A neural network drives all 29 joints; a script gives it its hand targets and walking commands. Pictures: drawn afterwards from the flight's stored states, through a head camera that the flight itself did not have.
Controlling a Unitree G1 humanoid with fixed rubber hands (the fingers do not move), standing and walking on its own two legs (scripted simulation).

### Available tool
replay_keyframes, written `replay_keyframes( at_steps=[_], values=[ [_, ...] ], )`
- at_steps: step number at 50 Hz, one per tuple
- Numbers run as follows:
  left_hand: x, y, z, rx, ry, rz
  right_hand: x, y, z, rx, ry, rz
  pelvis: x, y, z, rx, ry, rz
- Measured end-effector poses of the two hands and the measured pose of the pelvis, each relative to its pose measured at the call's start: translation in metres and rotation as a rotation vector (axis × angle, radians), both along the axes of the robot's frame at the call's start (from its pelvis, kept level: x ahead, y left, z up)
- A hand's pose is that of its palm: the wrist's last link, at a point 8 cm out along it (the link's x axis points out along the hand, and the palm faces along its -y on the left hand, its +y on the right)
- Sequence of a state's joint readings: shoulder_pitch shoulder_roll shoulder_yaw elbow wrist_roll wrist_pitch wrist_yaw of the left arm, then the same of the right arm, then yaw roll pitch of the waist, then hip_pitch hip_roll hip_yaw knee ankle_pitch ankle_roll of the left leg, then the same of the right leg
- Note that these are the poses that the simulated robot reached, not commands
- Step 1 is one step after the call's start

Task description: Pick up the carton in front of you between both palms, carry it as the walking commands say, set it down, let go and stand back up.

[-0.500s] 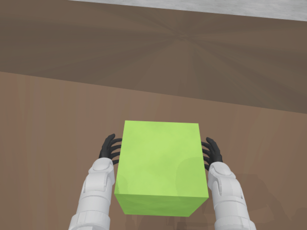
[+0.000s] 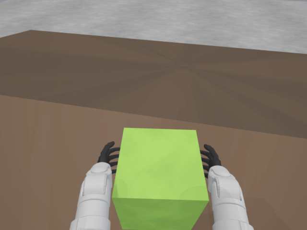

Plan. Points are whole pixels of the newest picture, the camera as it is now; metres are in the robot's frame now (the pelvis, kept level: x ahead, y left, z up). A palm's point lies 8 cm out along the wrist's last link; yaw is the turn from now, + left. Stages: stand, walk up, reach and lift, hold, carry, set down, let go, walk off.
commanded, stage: reach and lift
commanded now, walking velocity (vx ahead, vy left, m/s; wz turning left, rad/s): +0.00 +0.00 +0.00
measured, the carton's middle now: (158, 181) +0.30 +0.00 -0.04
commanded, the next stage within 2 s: hold in 0.78 s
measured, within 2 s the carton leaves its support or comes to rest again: neither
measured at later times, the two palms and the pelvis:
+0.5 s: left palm (104, 161) +0.31 +0.15 +0.04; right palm (213, 165) +0.31 -0.15 +0.04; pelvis +0.02 +0.00 +0.01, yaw +0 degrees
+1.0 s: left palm (101, 161) +0.30 +0.15 +0.06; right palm (216, 165) +0.30 -0.15 +0.06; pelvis +0.02 +0.00 +0.01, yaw +0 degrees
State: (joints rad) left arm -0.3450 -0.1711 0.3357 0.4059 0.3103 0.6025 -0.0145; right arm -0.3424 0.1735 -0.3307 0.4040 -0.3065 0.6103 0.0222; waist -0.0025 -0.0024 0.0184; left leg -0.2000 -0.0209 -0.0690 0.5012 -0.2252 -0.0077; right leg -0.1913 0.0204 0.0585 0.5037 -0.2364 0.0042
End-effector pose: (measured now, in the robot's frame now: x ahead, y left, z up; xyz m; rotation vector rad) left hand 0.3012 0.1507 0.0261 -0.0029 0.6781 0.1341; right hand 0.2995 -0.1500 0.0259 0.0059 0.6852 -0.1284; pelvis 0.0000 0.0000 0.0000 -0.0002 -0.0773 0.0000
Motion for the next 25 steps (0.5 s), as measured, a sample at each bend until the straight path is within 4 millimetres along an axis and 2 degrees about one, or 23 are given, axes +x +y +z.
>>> replay_keyframes(
  at_steps=[7,25],
  values=[
    [0.004,0.001,0.004,-0.001,-0.013,-0.001,0.004,0.001,0.004,0.001,-0.013,-0.002,0.000,0.001,0.002,0.000,-0.002,-0.001],
    [0.011,0.001,0.012,0.028,-0.007,-0.025,0.010,0.001,0.012,-0.030,-0.008,0.021,0.020,0.003,0.008,0.000,-0.010,-0.005]
  ],
)
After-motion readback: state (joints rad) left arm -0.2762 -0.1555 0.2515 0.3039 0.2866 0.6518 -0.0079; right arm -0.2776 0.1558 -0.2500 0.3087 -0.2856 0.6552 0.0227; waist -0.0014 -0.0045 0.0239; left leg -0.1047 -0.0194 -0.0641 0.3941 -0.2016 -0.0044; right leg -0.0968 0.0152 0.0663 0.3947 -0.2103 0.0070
